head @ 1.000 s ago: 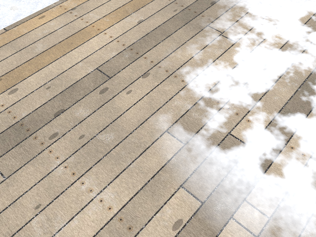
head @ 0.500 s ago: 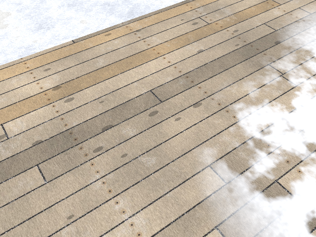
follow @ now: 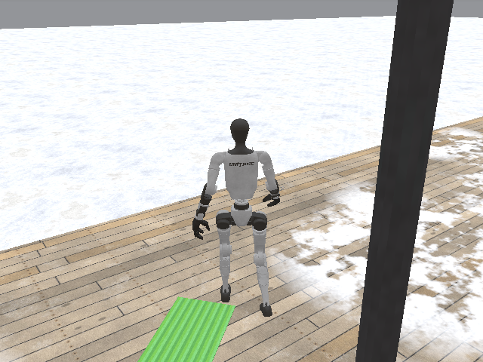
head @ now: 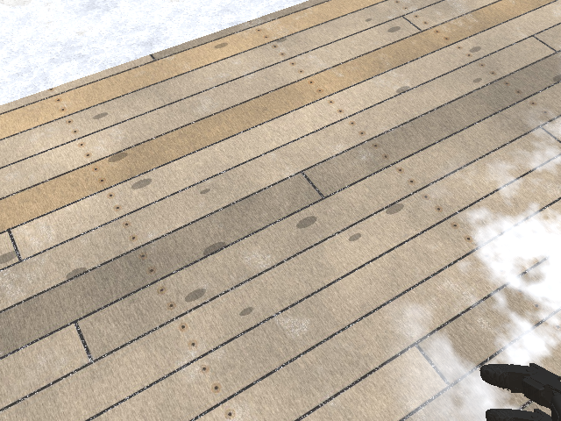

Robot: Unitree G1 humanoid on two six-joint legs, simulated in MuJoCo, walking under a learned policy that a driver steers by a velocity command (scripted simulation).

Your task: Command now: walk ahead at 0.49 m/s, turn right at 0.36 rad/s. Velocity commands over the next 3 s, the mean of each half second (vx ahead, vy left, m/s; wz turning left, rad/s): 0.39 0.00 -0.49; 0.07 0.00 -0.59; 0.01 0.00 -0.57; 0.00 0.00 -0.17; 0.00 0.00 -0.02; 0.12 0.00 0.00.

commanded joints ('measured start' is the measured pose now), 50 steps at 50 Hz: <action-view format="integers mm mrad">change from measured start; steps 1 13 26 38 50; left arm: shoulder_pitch -92 -320 -237 -311 -194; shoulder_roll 130 31 155 183 178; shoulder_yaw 29 8 59 73 90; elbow -126 -212 -287 -294 -246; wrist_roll -12 18 14 31 21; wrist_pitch -27 6 18 72 102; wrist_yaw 5 -43 -37 20 21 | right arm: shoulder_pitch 259 171 131 79 18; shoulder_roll -135 -167 -168 -127 -140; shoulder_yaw -51 -72 -42 -29 -48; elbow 30 125 71 59 17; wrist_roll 0 -2 -3 -2 -7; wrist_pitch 5 -16 37 90 76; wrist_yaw -12 -29 -45 -56 -58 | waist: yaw -161 -120 -39 -77 -47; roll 132 47 80 -100 138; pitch -148 61 -212 -159 -70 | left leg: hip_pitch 569 333 -238 7 285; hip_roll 335 241 51 -8 268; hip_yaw -444 87 -106 -126 -286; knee -294 -438 743 246 -232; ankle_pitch -171 269 -323 -113 215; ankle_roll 173 149 -58 -111 162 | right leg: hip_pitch -548 -442 230 -132 -435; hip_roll -69 -102 -213 -91 79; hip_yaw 8 -70 328 294 33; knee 322 -178 -574 -611 289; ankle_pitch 107 536 648 321 48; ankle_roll -13 1 -279 -223 74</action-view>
